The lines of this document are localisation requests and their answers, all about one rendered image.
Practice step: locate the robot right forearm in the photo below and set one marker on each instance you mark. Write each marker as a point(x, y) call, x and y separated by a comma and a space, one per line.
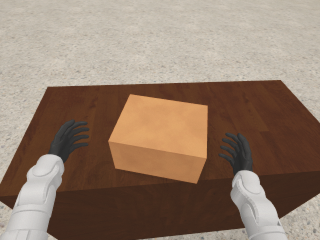
point(257, 213)

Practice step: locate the carton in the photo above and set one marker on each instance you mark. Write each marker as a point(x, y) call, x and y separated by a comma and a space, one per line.
point(160, 137)

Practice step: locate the pedestal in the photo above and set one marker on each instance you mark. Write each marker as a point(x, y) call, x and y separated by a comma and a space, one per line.
point(96, 201)

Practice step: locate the robot left forearm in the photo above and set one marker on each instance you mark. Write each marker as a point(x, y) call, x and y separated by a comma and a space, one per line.
point(33, 208)

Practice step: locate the left robot hand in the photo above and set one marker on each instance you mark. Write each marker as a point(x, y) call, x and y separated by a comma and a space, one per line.
point(62, 145)

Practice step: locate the right robot hand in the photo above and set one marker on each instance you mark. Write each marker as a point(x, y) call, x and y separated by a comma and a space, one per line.
point(242, 155)

